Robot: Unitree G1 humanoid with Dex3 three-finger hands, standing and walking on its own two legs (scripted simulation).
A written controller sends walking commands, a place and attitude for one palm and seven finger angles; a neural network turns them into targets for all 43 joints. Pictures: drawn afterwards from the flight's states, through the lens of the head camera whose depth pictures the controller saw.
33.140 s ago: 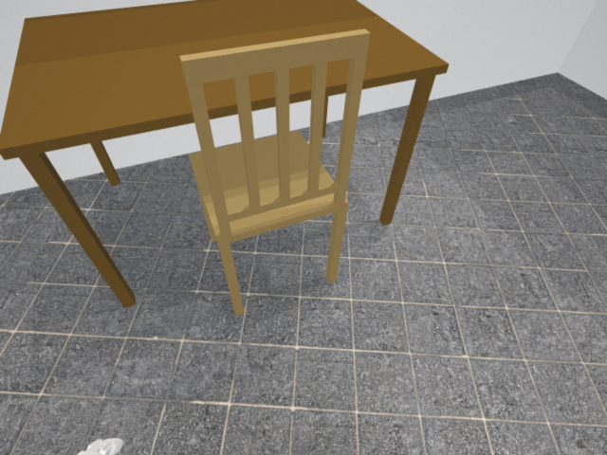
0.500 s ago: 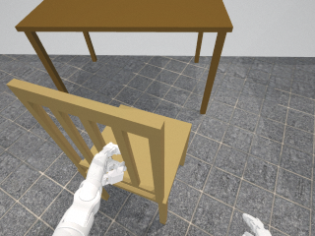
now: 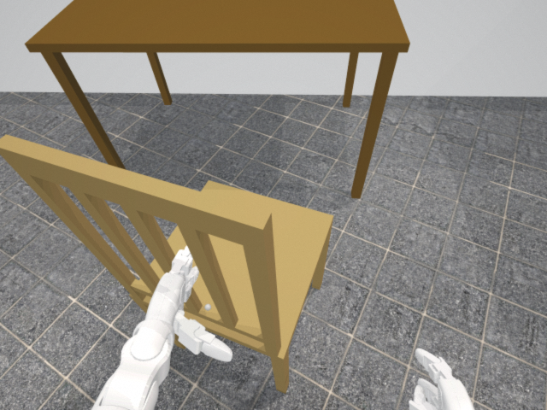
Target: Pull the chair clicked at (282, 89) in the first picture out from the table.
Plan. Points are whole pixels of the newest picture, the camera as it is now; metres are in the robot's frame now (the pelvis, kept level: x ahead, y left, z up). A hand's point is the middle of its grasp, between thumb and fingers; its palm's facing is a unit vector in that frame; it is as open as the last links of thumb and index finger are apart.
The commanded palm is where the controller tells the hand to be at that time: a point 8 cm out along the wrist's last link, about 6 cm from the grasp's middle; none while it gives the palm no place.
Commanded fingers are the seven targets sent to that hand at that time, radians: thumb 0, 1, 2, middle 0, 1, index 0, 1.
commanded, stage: draw the fingers out of the gap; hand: left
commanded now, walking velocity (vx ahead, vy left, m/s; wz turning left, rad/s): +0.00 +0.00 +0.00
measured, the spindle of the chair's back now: (171, 267) +0.35 +0.19 -0.03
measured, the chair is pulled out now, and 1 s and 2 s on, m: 0.59 0.59 0.59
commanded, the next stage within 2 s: draw the hand back to the body in 0.74 s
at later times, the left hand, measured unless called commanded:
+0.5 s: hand (184, 372) +0.19 +0.13 -0.02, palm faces -0.06 -0.98 -0.21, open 17.4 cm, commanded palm +0.17 +0.18 +0.00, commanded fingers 0.00 -0.55 0.20 0.00 0.00 0.00 0.00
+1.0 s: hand (163, 396) +0.15 +0.14 +0.02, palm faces +0.01 -1.00 -0.01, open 17.5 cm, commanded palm +0.12 +0.20 +0.03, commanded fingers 0.00 -0.55 0.20 0.00 0.00 0.00 0.00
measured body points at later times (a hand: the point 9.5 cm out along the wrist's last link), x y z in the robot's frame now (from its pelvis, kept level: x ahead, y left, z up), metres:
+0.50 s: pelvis +0.00 +0.00 -0.01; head +0.03 -0.02 +0.43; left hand +0.19 +0.18 +0.00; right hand +0.18 -0.23 -0.10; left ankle -0.04 +0.12 -0.71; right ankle +0.02 -0.10 -0.71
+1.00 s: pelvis -0.01 +0.02 -0.03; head +0.01 +0.01 +0.42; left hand +0.15 +0.19 +0.03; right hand +0.17 -0.20 -0.10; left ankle -0.04 +0.12 -0.71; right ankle +0.02 -0.10 -0.71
